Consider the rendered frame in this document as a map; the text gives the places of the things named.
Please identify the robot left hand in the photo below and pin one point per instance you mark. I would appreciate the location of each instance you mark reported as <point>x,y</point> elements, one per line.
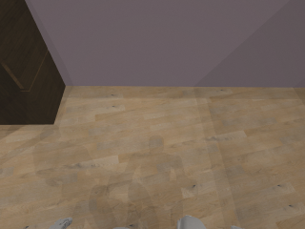
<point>62,223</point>

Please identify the cupboard door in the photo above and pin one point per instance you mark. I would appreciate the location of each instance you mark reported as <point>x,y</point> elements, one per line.
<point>8,86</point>

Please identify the right robot thigh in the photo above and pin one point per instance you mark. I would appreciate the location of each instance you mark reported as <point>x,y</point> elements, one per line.
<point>189,222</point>

